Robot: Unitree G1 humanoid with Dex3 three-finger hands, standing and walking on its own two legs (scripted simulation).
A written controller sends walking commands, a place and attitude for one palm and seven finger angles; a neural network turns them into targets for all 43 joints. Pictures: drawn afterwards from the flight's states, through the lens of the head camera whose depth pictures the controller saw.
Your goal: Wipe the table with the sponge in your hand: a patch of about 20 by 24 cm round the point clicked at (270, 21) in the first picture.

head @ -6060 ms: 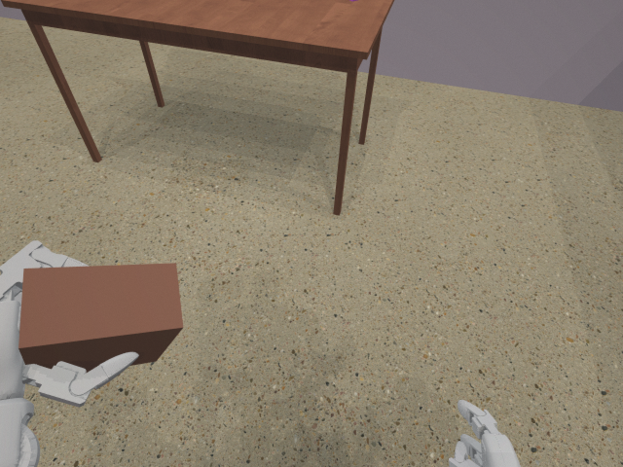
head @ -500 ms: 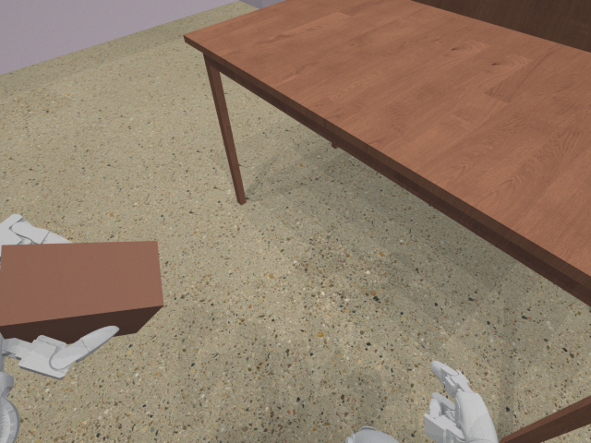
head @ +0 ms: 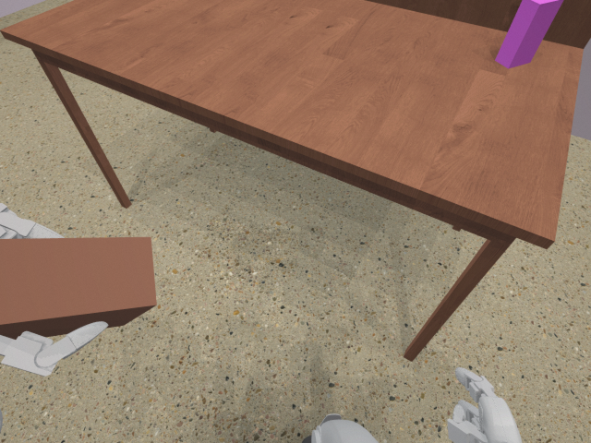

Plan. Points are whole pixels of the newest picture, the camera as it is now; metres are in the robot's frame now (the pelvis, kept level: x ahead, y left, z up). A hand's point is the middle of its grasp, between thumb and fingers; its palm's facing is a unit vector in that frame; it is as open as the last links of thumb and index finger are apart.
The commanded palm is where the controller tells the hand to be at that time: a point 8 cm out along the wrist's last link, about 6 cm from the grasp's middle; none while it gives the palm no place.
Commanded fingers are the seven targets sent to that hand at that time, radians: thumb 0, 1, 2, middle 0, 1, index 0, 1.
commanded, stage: turn to face it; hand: left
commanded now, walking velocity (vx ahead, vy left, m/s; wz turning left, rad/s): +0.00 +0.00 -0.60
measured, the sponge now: (93, 290) +0.23 +0.22 +0.16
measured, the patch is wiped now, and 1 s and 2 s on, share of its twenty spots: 0.00 0.00 0.00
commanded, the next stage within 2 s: take the last steps up to it in 1.38 s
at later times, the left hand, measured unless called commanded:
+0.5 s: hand (218, 284) +0.23 +0.09 +0.18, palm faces +0.11 -0.85 -0.52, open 10.4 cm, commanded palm +0.19 +0.15 +0.19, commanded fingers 0.00 0.10 1.30 -1.20 -1.60 -1.20 -1.60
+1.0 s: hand (378, 318) +0.21 -0.05 +0.17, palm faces -0.19 -0.85 -0.49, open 10.4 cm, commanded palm +0.18 +0.03 +0.19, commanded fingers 0.00 0.10 1.30 -1.20 -1.60 -1.20 -1.60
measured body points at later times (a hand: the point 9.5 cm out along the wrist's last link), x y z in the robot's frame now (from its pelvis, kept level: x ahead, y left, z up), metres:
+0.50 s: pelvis -0.05 -0.07 +0.01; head -0.01 -0.11 +0.46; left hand +0.22 +0.14 +0.21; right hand +0.03 -0.36 -0.10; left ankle -0.03 +0.09 -0.68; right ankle +0.02 -0.13 -0.73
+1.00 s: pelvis -0.11 -0.10 +0.00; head -0.06 -0.16 +0.44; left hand +0.22 -0.01 +0.19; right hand -0.09 -0.37 -0.12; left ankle -0.06 +0.06 -0.66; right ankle -0.09 -0.18 -0.73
